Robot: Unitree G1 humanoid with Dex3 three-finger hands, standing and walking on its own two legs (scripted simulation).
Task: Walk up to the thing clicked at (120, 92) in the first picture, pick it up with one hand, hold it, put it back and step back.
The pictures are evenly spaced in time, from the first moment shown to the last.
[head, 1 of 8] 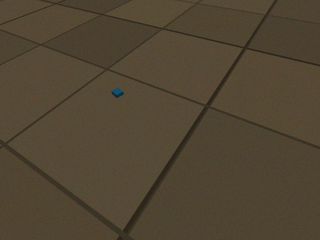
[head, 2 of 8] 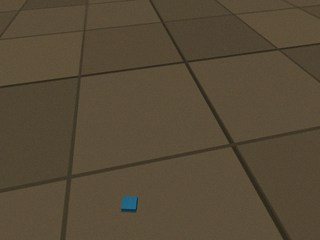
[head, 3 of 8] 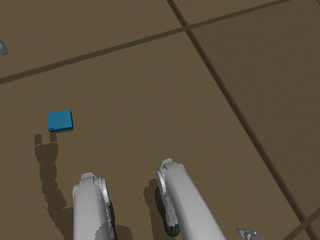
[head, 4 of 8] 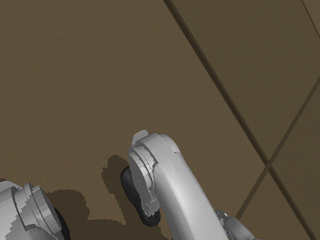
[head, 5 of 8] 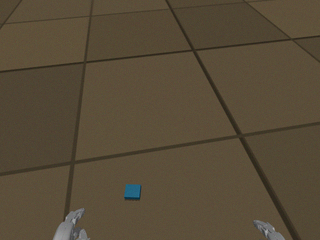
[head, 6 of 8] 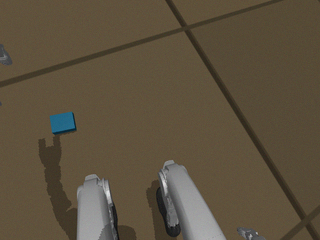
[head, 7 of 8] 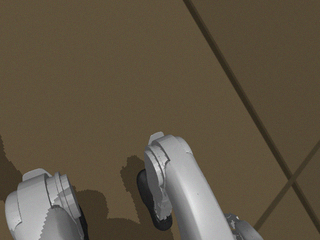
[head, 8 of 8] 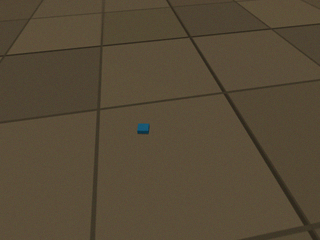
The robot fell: no
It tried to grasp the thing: yes
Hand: left
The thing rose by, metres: 0.67
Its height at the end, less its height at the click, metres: +0.00
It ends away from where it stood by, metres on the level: 0.05
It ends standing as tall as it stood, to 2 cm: yes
